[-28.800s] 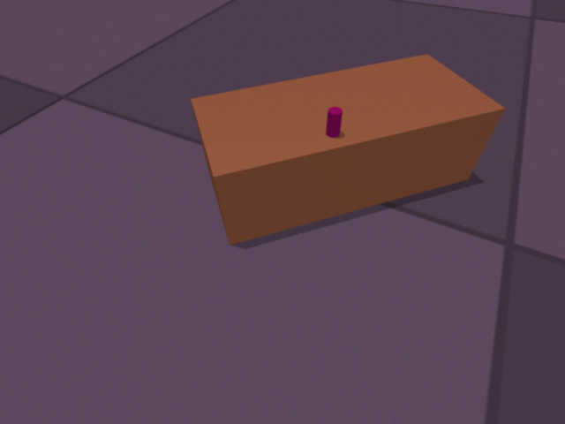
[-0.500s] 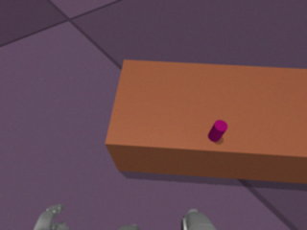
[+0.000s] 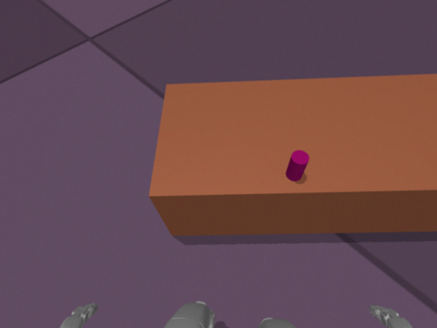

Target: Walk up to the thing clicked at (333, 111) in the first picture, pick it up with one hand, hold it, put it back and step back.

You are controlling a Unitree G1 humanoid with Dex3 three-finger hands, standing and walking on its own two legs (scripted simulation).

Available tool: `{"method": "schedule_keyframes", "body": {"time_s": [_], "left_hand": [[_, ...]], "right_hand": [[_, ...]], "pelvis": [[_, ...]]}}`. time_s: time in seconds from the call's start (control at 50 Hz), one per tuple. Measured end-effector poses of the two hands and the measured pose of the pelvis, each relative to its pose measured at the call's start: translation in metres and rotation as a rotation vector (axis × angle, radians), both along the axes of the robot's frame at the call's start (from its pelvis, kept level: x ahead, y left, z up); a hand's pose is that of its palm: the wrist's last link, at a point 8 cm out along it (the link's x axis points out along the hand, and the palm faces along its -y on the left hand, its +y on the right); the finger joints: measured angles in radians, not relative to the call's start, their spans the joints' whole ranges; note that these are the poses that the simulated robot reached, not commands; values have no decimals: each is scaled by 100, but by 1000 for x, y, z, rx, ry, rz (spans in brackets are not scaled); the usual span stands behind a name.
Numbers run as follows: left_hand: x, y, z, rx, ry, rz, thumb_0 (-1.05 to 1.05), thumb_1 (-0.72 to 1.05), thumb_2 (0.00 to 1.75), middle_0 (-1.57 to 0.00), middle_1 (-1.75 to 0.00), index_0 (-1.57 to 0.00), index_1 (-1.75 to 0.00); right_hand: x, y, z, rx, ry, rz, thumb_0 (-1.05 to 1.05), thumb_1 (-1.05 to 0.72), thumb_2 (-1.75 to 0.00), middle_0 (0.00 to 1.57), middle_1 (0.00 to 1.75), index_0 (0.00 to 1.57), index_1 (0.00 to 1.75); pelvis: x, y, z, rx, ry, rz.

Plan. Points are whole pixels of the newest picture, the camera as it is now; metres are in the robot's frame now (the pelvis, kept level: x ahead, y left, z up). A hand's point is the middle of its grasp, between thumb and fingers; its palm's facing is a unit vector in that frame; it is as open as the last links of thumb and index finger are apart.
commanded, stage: step back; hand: right
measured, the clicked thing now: (296, 166) +0.60 -0.21 -0.29
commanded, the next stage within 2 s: none
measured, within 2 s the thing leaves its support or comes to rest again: neither
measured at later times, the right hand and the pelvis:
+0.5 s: hand out of the picture +0.00 -0.26 -0.12, palm faces -0.06 +0.89 -0.45, open 7.4 cm; pelvis -0.12 +0.01 +0.00, yaw +0 degrees
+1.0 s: hand out of the picture -0.19 -0.29 -0.16, palm faces -0.12 +0.91 -0.39, open 7.4 cm; pelvis -0.28 -0.04 -0.01, yaw +4 degrees
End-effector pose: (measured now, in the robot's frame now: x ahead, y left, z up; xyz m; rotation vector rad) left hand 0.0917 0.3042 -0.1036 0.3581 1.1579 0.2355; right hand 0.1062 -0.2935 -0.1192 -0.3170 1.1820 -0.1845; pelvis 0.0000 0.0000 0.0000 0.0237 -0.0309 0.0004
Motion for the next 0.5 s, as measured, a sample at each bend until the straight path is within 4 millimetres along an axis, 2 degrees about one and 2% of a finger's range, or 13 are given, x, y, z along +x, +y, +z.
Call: {"method": "schedule_keyframes", "body": {"time_s": [0.12,0.24,0.3,0.36,0.44,0.5], "left_hand": [[-12,5,9,3,-58,4,0,90,90,-21,-30,-21,-30],[-34,23,-12,-25,-102,13,0,90,90,-21,-30,-21,-30],[-56,26,-18,-38,-68,31,0,90,90,-21,-30,-21,-30],[-79,25,-16,-53,-31,42,0,90,90,-21,-30,-20,-30],[-116,25,-15,-52,15,46,0,90,90,-21,-30,-20,-30],[-142,22,-17,-34,55,36,0,90,90,-21,-30,-20,-30]], "right_hand": [[-13,-3,10,-39,-21,48,0,-90,-90,20,30,21,30],[-44,5,11,-100,-20,83,0,-90,-90,20,30,20,30],[-66,12,21,-94,-13,90,0,-90,-90,20,30,20,30],[-86,12,33,-100,-7,85,0,-90,-90,20,30,21,30],[-100,5,41,-111,-32,77,0,-90,-90,21,30,21,30],[-110,-5,39,-114,-66,70,0,-90,-90,21,30,21,30]], "pelvis": [[-25,7,4,0,23,19],[-57,19,-11,1,-10,57],[-71,20,-7,-11,-17,46],[-84,18,2,-44,-5,45],[-103,13,6,-52,10,19],[-121,6,2,-43,11,-3]]}}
